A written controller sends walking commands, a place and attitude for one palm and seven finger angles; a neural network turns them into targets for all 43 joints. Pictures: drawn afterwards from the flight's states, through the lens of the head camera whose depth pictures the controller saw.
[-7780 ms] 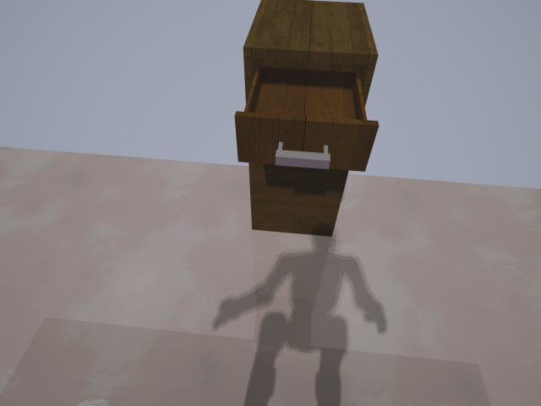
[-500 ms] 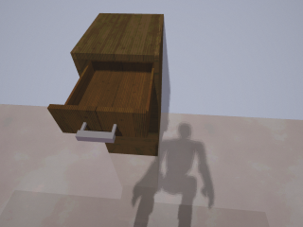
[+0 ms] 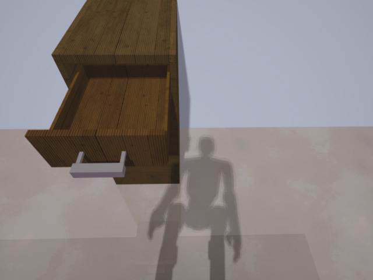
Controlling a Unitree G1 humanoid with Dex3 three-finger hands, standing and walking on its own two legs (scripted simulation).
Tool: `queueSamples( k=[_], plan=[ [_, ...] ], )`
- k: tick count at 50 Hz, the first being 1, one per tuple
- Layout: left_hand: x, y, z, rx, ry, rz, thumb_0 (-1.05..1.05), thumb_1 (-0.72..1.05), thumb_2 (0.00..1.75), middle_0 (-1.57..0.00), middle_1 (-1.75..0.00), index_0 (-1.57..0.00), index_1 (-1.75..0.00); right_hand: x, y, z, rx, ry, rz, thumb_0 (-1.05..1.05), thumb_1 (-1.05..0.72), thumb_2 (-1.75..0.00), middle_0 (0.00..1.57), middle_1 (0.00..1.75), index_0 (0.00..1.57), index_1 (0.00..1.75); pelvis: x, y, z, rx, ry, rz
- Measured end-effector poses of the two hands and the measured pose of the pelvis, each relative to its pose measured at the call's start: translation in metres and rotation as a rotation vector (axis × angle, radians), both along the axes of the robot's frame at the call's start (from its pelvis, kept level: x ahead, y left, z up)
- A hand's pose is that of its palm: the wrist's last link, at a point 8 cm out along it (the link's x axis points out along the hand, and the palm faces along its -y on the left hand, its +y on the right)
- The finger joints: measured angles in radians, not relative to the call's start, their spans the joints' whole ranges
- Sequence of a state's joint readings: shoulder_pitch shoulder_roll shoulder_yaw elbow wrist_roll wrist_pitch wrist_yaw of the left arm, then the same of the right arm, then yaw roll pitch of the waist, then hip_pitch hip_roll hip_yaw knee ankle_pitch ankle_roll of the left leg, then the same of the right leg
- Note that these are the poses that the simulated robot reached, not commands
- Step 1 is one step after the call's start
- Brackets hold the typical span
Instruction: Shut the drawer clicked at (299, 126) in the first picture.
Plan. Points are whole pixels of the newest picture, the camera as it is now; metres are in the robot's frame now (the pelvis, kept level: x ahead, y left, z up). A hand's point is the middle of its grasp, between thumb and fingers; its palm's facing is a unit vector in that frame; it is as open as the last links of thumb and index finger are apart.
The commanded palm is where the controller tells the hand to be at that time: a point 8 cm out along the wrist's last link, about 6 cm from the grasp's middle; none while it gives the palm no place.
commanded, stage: look again from close up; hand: left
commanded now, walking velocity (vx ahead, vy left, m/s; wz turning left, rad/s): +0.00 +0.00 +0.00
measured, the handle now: (100, 162) +0.38 +0.24 -0.02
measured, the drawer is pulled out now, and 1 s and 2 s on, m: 0.29 0.29 0.29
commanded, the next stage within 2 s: shuffle to correct the standing spot in 0.46 s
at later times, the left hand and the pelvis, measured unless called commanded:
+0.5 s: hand out of the picture +0.03 +0.14 -0.16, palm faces +0.08 -0.96 -0.26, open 7.3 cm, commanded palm none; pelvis +0.01 -0.05 +0.00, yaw +2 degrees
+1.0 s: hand out of the picture +0.00 +0.16 -0.17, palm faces +0.13 -0.97 -0.21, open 7.4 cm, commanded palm none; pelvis +0.02 -0.02 -0.01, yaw +3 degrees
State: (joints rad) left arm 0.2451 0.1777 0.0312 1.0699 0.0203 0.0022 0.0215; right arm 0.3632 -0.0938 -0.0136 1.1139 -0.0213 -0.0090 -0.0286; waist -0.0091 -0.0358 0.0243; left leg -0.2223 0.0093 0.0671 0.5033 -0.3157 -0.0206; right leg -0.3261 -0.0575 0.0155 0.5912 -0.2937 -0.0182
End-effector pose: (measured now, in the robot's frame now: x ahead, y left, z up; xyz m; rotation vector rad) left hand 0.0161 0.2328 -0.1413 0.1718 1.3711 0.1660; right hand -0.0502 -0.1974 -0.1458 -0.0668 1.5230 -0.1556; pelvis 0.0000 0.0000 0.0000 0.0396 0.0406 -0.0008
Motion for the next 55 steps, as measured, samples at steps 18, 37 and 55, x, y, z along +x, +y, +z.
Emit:
queueSamples(
  k=[18, 37, 55],
  plan=[
    [0.036, -0.039, 0.02, 0.062, -0.126, 0.024, 0.0, 0.93, 0.9, -0.2, -0.3, -0.2, -0.29, 0.077, -0.053, -0.022, 0.02, -0.181, 0.069, 0.01, -0.93, -0.9, 0.2, 0.3, 0.2, 0.29, 0.017, -0.038, -0.002, -0.013, -0.072, 0.036],
    [-0.048, -0.057, 0.01, -0.014, 0.02, 0.105, 0.01, 0.91, 0.9, -0.2, -0.3, -0.2, -0.29, 0.023, -0.064, -0.008, -0.001, -0.052, 0.102, 0.0, -0.91, -0.9, 0.2, 0.3, 0.2, 0.29, -0.001, -0.042, 0.003, -0.035, -0.078, 0.045],
    [-0.026, -0.015, 0.005, -0.007, -0.009, 0.16, 0.0, 0.91, 0.9, -0.2, -0.3, -0.2, -0.29, 0.054, -0.007, -0.008, 0.037, -0.029, 0.116, 0.01, -0.91, -0.9, 0.2, 0.3, 0.2, 0.29, 0.034, 0.0, -0.001, -0.015, -0.062, 0.074]
  ],
)
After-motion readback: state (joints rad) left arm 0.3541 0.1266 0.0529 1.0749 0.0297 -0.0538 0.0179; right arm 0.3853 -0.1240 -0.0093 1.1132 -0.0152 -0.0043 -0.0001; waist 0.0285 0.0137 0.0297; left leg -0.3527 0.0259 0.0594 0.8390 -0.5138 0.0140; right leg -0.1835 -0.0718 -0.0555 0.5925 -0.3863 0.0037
